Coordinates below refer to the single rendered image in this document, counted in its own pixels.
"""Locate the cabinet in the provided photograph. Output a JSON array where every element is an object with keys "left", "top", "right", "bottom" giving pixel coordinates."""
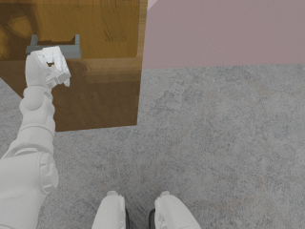
[{"left": 0, "top": 0, "right": 149, "bottom": 133}]

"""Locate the left robot thigh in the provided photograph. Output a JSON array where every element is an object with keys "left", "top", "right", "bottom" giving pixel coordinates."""
[{"left": 91, "top": 195, "right": 126, "bottom": 229}]

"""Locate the robot left forearm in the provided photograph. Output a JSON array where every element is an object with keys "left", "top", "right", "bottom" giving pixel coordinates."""
[{"left": 0, "top": 86, "right": 55, "bottom": 160}]

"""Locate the handle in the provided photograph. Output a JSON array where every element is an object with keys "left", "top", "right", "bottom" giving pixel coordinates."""
[{"left": 26, "top": 34, "right": 82, "bottom": 59}]

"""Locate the drawer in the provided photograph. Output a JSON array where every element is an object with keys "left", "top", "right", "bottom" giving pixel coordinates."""
[{"left": 0, "top": 0, "right": 139, "bottom": 61}]

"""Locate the right robot shin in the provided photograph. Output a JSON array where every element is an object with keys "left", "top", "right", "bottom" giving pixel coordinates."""
[{"left": 154, "top": 191, "right": 170, "bottom": 229}]

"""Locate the robot left upper arm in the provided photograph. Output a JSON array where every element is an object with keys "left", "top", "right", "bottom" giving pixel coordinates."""
[{"left": 0, "top": 152, "right": 59, "bottom": 229}]

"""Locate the left robot hand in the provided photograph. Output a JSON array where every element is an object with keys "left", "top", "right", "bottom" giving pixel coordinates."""
[{"left": 25, "top": 46, "right": 71, "bottom": 92}]

